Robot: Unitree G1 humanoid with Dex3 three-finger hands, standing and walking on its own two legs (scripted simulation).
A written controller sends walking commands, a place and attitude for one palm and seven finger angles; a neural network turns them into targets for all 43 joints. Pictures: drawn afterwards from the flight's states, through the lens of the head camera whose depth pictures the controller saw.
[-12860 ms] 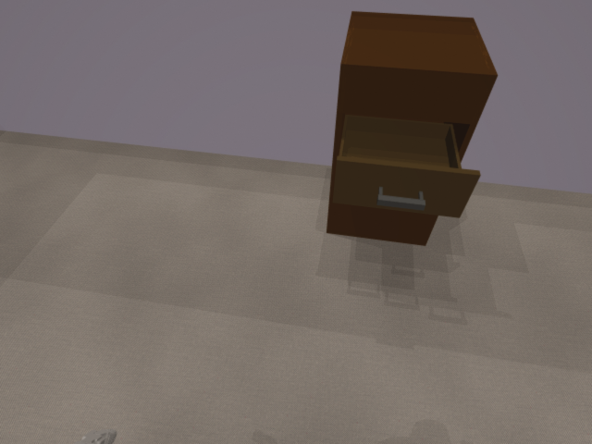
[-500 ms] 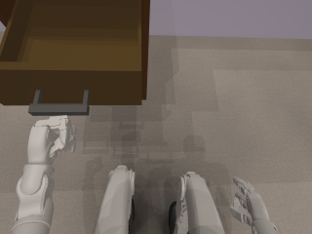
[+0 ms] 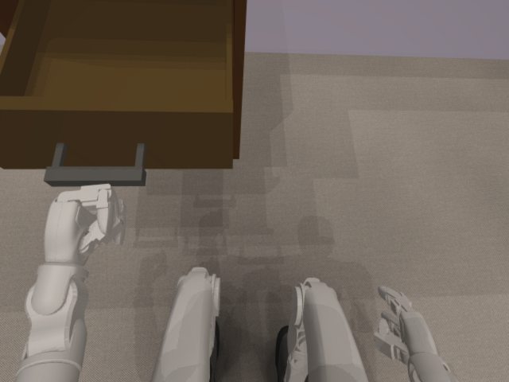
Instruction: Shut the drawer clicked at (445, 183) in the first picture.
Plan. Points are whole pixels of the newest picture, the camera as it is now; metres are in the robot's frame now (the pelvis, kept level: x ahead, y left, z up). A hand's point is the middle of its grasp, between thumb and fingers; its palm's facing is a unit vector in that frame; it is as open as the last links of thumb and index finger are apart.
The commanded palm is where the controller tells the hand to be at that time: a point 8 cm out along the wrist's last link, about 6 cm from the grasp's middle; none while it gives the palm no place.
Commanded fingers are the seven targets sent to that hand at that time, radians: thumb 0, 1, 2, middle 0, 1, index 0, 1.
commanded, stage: push the drawer shut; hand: left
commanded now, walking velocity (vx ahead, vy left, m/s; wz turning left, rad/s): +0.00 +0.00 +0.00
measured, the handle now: (99, 163) +0.41 +0.27 +0.00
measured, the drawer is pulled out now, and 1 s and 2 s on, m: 0.24 0.14 0.02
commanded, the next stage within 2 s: none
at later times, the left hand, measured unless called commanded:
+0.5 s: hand (117, 194) +0.37 +0.24 -0.01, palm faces +0.08 -0.99 -0.06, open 2.8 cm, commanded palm +0.37 +0.27 +0.01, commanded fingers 0.00 0.90 0.90 -1.40 -1.60 -1.40 -1.60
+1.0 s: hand (125, 151) +0.43 +0.24 -0.01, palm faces +0.11 -0.99 -0.07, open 3.1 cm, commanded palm +0.43 +0.26 +0.01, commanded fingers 0.00 0.90 0.90 -1.40 -1.60 -1.40 -1.60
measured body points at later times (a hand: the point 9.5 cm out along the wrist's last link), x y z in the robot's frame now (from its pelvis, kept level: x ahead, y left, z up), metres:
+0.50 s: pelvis -0.01 +0.00 -0.01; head +0.17 +0.05 +0.40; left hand +0.35 +0.29 +0.00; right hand +0.17 -0.25 -0.12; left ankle +0.06 +0.11 -0.49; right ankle +0.05 -0.12 -0.49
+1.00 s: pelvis -0.01 +0.00 +0.00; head +0.18 +0.04 +0.40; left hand +0.42 +0.29 +0.00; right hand +0.11 -0.27 -0.12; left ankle +0.06 +0.11 -0.49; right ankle +0.05 -0.12 -0.49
